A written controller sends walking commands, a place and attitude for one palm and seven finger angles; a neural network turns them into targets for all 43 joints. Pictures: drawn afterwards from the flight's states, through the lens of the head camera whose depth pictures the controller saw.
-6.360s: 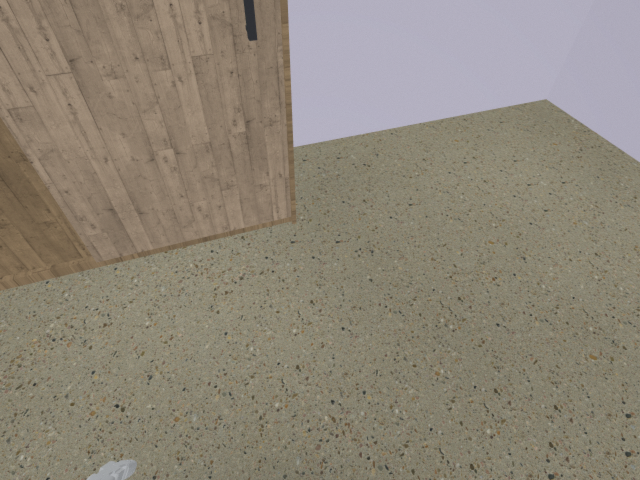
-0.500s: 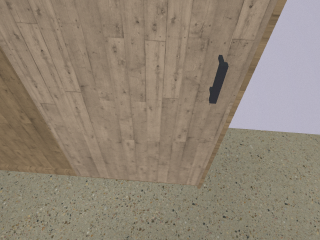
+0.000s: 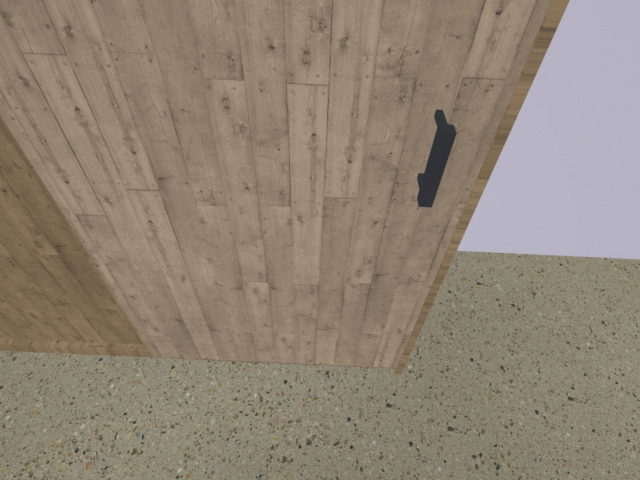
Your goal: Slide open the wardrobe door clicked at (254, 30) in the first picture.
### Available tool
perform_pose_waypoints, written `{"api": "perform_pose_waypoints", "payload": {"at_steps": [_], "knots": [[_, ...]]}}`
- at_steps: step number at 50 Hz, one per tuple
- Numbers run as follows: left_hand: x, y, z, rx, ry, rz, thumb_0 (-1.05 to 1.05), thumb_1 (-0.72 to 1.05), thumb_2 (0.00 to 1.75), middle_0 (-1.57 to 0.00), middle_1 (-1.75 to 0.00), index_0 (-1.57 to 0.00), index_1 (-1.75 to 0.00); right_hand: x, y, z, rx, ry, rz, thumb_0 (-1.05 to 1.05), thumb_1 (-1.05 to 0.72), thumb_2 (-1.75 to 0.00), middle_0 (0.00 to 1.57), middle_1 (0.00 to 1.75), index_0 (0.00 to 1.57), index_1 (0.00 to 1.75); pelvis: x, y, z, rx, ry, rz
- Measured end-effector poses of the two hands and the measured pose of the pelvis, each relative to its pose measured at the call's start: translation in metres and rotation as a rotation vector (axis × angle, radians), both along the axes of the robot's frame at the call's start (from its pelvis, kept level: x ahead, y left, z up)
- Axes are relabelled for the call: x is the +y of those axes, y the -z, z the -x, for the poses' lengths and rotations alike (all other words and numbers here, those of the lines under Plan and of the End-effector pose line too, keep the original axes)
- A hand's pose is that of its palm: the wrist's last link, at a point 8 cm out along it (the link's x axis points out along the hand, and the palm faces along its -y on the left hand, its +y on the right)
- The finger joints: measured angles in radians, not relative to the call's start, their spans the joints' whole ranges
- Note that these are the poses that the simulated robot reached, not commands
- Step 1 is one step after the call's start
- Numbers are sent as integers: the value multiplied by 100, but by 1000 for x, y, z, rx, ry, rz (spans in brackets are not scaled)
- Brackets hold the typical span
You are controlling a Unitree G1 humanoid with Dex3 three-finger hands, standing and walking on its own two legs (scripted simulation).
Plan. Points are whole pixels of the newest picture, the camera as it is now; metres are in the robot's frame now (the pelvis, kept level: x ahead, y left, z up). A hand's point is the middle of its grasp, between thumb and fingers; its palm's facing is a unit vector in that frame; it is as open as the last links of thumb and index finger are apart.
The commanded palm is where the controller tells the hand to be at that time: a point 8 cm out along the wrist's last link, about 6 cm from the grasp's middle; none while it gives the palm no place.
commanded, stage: look again from close up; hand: right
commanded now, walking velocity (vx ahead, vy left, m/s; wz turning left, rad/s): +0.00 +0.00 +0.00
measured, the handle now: (432, 159) +0.56 -0.14 +0.12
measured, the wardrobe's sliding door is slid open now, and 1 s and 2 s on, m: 0.00 0.00 0.00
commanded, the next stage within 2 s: shuffle to correct the standing spot in 0.94 s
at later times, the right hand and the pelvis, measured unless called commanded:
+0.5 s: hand out of the picture +0.07 -0.25 -0.16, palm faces -0.02 +0.94 -0.33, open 7.4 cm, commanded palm none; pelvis +0.01 -0.01 +0.00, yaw +0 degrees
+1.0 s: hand out of the picture +0.09 -0.25 -0.16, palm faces -0.02 +0.94 -0.33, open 7.4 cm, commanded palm none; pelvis +0.02 -0.01 +0.00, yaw +0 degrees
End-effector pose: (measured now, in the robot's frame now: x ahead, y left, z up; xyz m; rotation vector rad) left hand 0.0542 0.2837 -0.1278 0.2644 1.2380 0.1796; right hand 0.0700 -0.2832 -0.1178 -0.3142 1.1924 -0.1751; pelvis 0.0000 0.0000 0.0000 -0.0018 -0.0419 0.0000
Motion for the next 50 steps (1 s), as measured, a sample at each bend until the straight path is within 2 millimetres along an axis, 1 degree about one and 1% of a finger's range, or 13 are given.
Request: {"api": "perform_pose_waypoints", "payload": {"at_steps": [11,22,35,50], "knots": [[-1,-4,-6,7,12,-16,1,90,90,-20,-30,-20,-30,-8,2,8,27,21,2,1,-90,-89,20,30,20,30,-4,-1,-3,-1,5,-2],[-5,-6,-14,3,22,-18,1,90,90,-20,-30,-20,-30,-12,3,8,39,27,-2,1,-90,-89,20,30,20,30,-7,-2,-6,1,7,-2],[-9,-6,-23,3,26,-16,1,90,90,-20,-30,-20,-30,-12,3,0,42,27,-5,1,-90,-89,20,30,20,30,-9,-3,-14,5,8,-2],[-5,-8,-34,-3,30,-22,1,90,90,-20,-30,-20,-30,-12,1,-12,33,22,-1,1,-90,-89,20,30,20,30,-7,-3,-21,10,7,-3]]}}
